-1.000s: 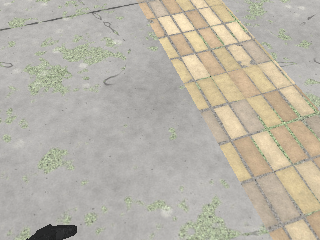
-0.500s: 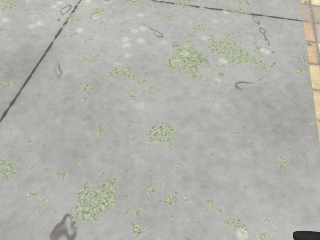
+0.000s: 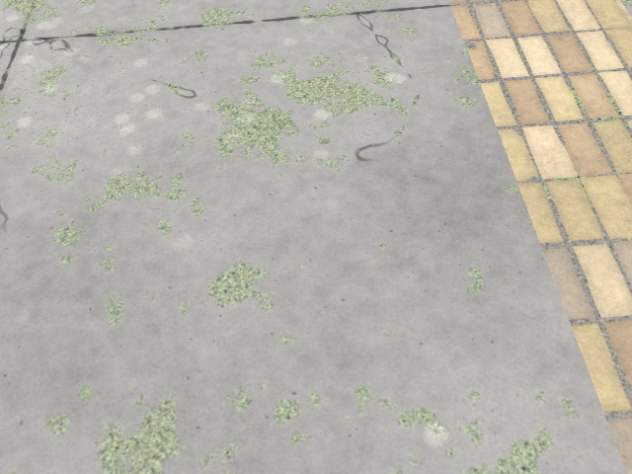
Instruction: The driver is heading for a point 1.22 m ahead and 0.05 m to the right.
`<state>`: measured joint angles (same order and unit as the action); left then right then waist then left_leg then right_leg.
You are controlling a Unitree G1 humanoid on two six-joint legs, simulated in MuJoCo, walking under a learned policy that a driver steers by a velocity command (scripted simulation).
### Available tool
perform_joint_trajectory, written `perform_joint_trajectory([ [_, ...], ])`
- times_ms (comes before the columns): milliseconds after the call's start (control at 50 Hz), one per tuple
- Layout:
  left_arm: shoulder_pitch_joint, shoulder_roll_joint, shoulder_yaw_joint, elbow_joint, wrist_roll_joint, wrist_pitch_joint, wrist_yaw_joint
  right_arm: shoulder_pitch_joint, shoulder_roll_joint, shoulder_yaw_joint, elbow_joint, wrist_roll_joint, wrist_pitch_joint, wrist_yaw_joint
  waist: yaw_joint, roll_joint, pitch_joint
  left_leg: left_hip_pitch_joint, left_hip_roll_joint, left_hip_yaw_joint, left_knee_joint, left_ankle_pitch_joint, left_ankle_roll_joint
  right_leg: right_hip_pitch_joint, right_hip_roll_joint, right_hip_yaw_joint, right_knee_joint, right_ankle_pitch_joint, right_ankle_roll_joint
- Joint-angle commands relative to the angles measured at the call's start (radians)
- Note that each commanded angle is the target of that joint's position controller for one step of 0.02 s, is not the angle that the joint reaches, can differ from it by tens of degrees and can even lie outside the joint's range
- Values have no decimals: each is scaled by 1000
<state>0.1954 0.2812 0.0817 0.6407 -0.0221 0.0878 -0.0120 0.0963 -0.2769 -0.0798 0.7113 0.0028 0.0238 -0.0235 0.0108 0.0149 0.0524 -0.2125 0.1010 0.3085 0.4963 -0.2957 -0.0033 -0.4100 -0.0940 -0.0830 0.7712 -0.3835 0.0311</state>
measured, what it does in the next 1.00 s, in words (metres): walks ahead: right foot, then left foot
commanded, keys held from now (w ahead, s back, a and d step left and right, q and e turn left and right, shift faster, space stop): e+shift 0.26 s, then q+shift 0.42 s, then w+q+shift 0.32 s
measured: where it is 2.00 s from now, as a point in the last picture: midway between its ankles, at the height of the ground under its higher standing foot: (271, 286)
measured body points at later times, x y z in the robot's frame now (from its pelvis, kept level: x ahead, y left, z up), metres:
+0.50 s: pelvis +0.04 -0.04 +0.00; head +0.05 -0.05 +0.45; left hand +0.30 +0.14 -0.07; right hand +0.09 -0.34 -0.11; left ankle +0.09 +0.10 -0.72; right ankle +0.00 -0.12 -0.73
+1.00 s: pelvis +0.11 -0.06 +0.01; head +0.12 -0.07 +0.46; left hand +0.14 +0.25 -0.08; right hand +0.33 -0.29 -0.08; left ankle +0.12 +0.11 -0.64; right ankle +0.05 -0.16 -0.73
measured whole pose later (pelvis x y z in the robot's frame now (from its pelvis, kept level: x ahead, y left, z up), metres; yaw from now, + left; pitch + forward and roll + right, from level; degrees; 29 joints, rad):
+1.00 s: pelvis +0.11 -0.06 +0.01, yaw +9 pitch +2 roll +0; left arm 0.36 0.29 0.08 0.69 0.00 -0.09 0.01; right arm 0.20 -0.31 -0.08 0.61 0.04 -0.01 0.01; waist 0.06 0.04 -0.05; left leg -0.68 0.02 -0.10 1.20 -0.23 0.01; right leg -0.12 0.02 -0.05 0.40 -0.32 -0.03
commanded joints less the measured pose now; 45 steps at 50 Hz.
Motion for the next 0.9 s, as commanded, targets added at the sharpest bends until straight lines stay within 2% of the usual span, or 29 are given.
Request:
perform_joint_trajectory([
  [20, 65, 86, 38, -74, -3, -1, -6, -28, -152, -51, -42, 29, -10, 14, 37, 79, -146, 110, 244, -113, 31, 456, 97, 121, 53, -45, -224, 149, -70],
  [40, 141, 154, 67, -56, 2, -6, 13, 19, -121, -46, -21, 22, -11, 24, 59, -45, -157, -10, 157, -57, 219, 350, 25, 279, 52, 47, -324, 397, -126],
  [60, 197, 320, 109, -70, 8, -15, 33, -36, -61, -27, -84, -28, -19, 24, 53, -369, -147, -400, 0, -21, 570, -256, -80, 503, -196, 449, -330, 934, -271],
  [80, 177, 317, 95, -103, 49, -50, 19, -115, -68, -23, -123, -38, -26, 15, 78, -304, -270, -522, -91, -275, 770, -432, -101, 491, -301, 659, -374, 863, -440],
  [100, 146, 277, 84, -102, 44, -78, 8, -153, -108, -33, -125, -17, -28, 11, 84, -170, -256, -560, -77, -355, 817, -373, -81, 485, -271, 583, -408, 729, -419],
  [120, 105, 256, 77, -96, 22, -91, 15, -157, -101, -31, -127, -4, -34, 4, 49, -124, -197, -579, -69, -382, 779, -270, -56, 451, -214, 523, -415, 628, -361],
  [140, 45, 223, 66, -105, -1, -90, 24, -132, -113, -35, -110, -13, -36, -6, 14, -70, -166, -584, -53, -398, 727, -182, -48, 420, -176, 479, -409, 582, -311],
  [160, -10, 201, 55, -119, -10, -83, 35, -109, -132, -42, -103, -20, -36, -12, -16, -83, -156, -543, -54, -406, 686, -122, -47, 369, -148, 448, -410, 585, -285],
  [180, -28, 196, 51, -133, -4, -78, 43, -92, -130, -41, -94, -22, -37, -9, -28, -99, -167, -498, -75, -402, 676, -80, -51, 339, -125, 434, -410, 615, -276],
  [280, -15, 211, 52, -138, 3, -67, 61, -57, -95, -25, -60, -7, -34, -4, -23, -107, -190, -443, -126, -406, 471, 6, -90, 339, -85, 425, -386, 571, -255],
  [340, -22, 158, 24, -131, 25, -66, 59, -41, -87, -15, -36, -3, -22, 2, 4, -146, -198, -336, -86, -377, 406, 35, -100, 280, -82, 382, -373, 557, -242],
  [400, -44, 72, -20, -103, 54, -75, 40, -27, -61, 1, -28, -1, -22, 15, 9, -152, -175, -188, -38, -360, 297, 26, -81, 200, -79, 342, -384, 518, -240],
  [460, -59, 120, -13, -78, 60, -83, 26, -40, -108, -7, -50, 13, -26, 23, 20, -171, -97, -146, -59, -315, 211, -21, -50, 179, -94, 342, -382, 467, -247],
  [520, -39, 176, 10, -61, 31, -71, 42, -14, -141, -15, -69, 20, -37, 32, 5, -138, -66, -161, -83, -298, 47, 96, -8, 260, -104, 341, -316, 531, -225],
  [540, -24, 173, 15, -60, 27, -71, 50, 1, -158, -19, -74, 17, -39, 34, 6, -103, -81, -139, -65, -340, 17, 249, 14, 276, -81, 322, -277, 484, -195],
  [560, -3, 159, 17, -74, 41, -78, 57, 14, -208, -33, -77, 14, -42, 33, 35, 2, -108, -95, -19, -436, 48, 519, 53, 248, -6, 257, -197, 397, -152],
  [580, -31, 132, 14, -95, 58, -83, 61, 54, -224, -45, -63, 26, -41, 31, 33, 120, -136, -59, 41, -573, 7, 575, 134, 183, 104, 145, -88, 305, -85],
  [600, -100, 116, 13, -112, 58, -86, 63, 97, -230, -50, -66, 22, -40, 28, -14, 188, -128, 3, 124, -743, -65, 599, 233, 60, 187, 89, 33, 138, -29],
  [620, -161, 85, 8, -137, 49, -86, 63, 172, -222, -49, -52, 5, -43, 22, -62, 256, -138, 113, 202, -893, -132, 610, 316, -108, 235, 125, 179, -215, -11],
  [640, -161, 75, 8, -141, 36, -85, 57, 200, -218, -48, -49, -5, -51, 16, -73, 212, -161, 171, 216, -916, -145, 584, 332, -182, 215, 193, 341, -320, -4],
  [660, -136, 72, 10, -132, 26, -84, 49, 159, -219, -52, -58, 3, -54, 9, -41, 146, -166, 177, 183, -856, -120, 562, 296, -204, 185, 224, 388, -272, -1],
  [680, -129, 69, 10, -126, 24, -85, 45, 103, -215, -54, -73, 19, -48, 0, -13, 110, -156, 157, 137, -792, -110, 535, 247, -205, 164, 226, 317, -205, 4],
  [700, -120, 71, 12, -121, 23, -94, 37, 94, -192, -53, -76, 43, -36, -9, -8, 88, -193, 153, 89, -760, -137, 249, 205, -171, 142, 213, 180, -144, 2],
  [740, -145, 39, 6, -124, 7, -117, 7, 106, -198, -53, -88, 48, -11, -15, -30, 149, -162, 41, 44, -794, -218, -233, 202, -62, 172, 151, 4, -104, 6],
  [800, -41, 62, 24, -84, -17, -154, -11, 28, -197, -49, -130, 39, -7, -11, 43, 193, -122, -190, -3, -798, -233, -298, 173, 231, 182, 131, -262, 7, -12],
  [840, 157, 120, 54, -4, -13, -163, 7, -28, -130, -28, -171, 37, -13, -12, 129, 112, -131, -455, -100, -690, -45, -308, 68, 580, 91, 151, -429, 152, -32],
  [860, 216, 159, 59, -7, -4, -165, 19, 33, -25, 2, -167, 28, -21, -2, 111, -100, -181, -566, -184, -550, 314, -292, 27, 674, -144, 428, -466, -86, -78],
  [880, 150, 225, 62, -31, 52, -174, 8, 26, -43, 3, -236, 52, -44, 6, 56, -249, -99, -773, -126, -554, 494, -212, 25, 549, -337, 812, -587, -420, -188],
  [900, 71, 190, 54, -59, 43, -188, 13, 24, -99, -6, -227, 54, -53, 13, 26, -210, -19, -820, -55, -529, 615, -128, 25, 491, -339, 799, -616, -483, -213],
])
Keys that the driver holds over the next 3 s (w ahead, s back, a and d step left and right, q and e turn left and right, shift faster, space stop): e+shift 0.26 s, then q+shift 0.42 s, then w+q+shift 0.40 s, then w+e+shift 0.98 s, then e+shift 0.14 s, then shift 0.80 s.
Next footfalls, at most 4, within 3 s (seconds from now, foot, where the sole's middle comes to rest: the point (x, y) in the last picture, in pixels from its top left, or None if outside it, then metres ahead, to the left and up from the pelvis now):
0.04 right None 0.04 -0.12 -0.77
0.54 left None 0.12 0.09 -0.77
0.84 right None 0.09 -0.16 -0.77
1.34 left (237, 470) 0.45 0.23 -0.77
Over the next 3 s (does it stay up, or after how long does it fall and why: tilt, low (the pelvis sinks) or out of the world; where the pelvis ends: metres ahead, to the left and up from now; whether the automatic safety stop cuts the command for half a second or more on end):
stays up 1.20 0.03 0.00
